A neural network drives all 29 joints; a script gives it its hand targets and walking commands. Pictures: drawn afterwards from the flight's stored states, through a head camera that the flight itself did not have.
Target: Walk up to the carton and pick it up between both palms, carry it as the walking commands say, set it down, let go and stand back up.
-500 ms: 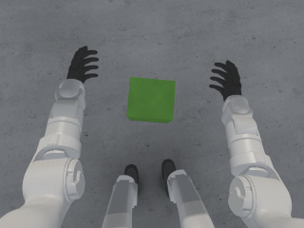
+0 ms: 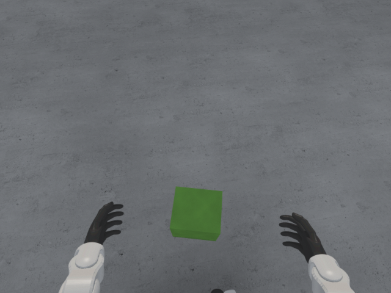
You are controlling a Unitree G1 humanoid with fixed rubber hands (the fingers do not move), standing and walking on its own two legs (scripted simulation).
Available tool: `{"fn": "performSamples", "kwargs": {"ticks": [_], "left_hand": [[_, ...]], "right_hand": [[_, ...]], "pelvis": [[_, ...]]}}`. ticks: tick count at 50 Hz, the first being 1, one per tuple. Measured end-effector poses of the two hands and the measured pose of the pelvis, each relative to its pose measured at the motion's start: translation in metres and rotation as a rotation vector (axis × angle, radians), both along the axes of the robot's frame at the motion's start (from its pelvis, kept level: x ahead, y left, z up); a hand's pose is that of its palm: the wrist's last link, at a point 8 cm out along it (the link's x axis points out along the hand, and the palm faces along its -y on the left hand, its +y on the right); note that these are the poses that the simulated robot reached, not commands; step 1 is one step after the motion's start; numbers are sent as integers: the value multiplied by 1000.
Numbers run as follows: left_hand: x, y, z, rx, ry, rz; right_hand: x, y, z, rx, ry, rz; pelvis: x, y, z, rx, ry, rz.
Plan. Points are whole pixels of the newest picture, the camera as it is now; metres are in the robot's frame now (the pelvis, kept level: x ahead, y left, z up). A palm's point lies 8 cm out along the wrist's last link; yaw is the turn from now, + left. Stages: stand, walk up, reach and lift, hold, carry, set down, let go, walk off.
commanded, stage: let go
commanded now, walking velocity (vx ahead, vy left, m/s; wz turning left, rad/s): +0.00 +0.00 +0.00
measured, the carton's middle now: (196, 214) +0.43 -0.02 -0.65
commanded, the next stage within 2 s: stand in 0.72 s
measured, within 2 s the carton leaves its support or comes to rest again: neither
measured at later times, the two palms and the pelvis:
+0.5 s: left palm out of the picture +0.16 +0.25 -0.05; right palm (319, 276) +0.17 -0.21 -0.05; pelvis +0.00 +0.02 +0.02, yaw -1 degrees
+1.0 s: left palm out of the picture +0.13 +0.30 -0.06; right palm out of the picture +0.13 -0.27 -0.07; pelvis +0.00 +0.01 +0.02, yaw -1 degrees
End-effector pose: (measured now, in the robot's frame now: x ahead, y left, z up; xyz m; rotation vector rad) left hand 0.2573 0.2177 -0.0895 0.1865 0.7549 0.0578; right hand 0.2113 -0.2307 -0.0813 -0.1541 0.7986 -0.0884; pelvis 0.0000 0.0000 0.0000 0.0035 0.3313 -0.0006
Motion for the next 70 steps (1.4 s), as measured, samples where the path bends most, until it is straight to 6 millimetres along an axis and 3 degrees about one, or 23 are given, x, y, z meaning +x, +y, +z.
{"fn": "performSamples", "kwargs": {"ticks": [9,21,37,49,70], "left_hand": [[-52,12,25,-11,19,10],[-91,34,42,-3,38,22],[-103,25,35,20,34,13],[-129,80,27,204,158,74],[-129,80,18,203,240,91]], "right_hand": [[-39,6,25,4,8,-12],[-42,16,33,0,-9,23],[-66,7,27,-54,55,-25],[-77,-41,12,-180,102,-34],[-80,-57,5,-209,192,-27]], "pelvis": [[16,5,16,-8,-207,-2],[9,16,19,-9,-362,-13],[-6,14,13,-6,-424,-28],[2,11,15,-10,-345,-12],[13,5,20,-7,-355,-6]]}}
